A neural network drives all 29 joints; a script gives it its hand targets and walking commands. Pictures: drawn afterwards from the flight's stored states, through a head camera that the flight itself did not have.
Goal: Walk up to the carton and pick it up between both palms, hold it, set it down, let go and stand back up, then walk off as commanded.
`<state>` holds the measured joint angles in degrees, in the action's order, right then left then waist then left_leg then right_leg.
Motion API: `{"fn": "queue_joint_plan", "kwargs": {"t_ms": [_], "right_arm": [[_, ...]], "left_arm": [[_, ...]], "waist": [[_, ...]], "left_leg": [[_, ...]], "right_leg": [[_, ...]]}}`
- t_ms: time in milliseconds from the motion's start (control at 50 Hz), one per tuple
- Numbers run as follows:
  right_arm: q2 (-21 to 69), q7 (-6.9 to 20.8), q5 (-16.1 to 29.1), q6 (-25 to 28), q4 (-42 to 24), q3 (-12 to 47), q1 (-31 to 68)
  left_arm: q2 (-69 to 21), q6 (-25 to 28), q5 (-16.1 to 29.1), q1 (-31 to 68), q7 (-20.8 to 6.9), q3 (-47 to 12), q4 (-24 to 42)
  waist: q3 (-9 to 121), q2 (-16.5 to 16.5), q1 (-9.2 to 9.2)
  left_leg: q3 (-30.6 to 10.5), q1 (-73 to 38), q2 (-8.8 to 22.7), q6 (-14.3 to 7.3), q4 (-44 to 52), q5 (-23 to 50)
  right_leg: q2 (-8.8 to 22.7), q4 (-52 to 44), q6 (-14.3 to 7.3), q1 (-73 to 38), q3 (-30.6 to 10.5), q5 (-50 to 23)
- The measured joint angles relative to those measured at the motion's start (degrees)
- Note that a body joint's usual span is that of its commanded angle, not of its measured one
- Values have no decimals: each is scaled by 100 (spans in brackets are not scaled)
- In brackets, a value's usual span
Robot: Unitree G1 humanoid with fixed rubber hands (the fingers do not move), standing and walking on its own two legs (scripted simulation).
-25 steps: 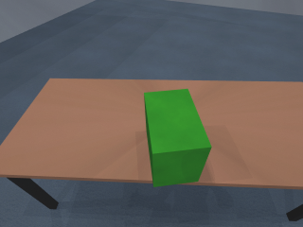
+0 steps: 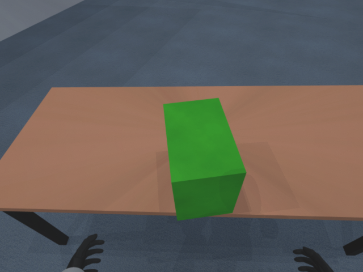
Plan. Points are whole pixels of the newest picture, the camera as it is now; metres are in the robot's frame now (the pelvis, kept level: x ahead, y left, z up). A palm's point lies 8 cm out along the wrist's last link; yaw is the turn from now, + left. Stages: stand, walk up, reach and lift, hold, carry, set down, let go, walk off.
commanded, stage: reach and lift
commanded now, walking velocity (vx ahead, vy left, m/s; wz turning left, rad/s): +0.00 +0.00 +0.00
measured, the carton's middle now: (198, 159) +0.46 -0.03 -0.07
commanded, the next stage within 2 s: none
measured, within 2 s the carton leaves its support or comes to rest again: neither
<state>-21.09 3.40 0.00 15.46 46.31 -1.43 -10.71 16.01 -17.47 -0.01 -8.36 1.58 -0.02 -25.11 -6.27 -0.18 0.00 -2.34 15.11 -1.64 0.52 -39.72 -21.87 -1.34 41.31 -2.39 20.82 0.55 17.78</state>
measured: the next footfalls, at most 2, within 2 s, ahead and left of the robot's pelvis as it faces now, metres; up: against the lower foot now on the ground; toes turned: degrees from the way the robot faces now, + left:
none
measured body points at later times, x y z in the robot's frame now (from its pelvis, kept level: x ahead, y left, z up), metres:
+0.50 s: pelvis +0.02 +0.03 +0.02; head +0.02 +0.03 +0.47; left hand +0.19 +0.25 -0.05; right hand +0.18 -0.24 -0.04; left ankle +0.00 +0.13 -0.72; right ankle +0.05 -0.09 -0.72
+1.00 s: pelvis +0.02 +0.02 +0.02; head +0.02 +0.02 +0.47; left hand +0.21 +0.22 -0.02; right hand +0.19 -0.23 -0.03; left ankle +0.00 +0.13 -0.72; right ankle +0.05 -0.09 -0.72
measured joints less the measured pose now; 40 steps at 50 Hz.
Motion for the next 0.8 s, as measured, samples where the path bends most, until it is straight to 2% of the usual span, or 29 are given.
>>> {"fn": "queue_joint_plan", "kwargs": {"t_ms": [140, 480, 800], "right_arm": [[115, 78, -1, 273, -119, 0, -4], [126, 609, -1, 861, -37, 0, -23], [190, 657, 525, 1555, 23, -2, -24]], "left_arm": [[-22, 608, 0, -78, 69, -1, 0], [-591, 1853, 0, -594, 409, -1, -1], [-945, 3110, 0, -675, 486, -1, -43]], "waist": [[27, 7, 1], [175, 7, 0], [182, 7, 0]], "left_leg": [[-12, -195, 9, -22, 458, 230], [-23, -810, 19, -144, 974, 352], [-23, -977, 36, -108, 1202, 413]], "right_leg": [[0, -554, 9, -251, 0, -269], [0, -1371, 67, -1017, 0, -535], [-8, -1481, 97, -1129, 0, -537]]}}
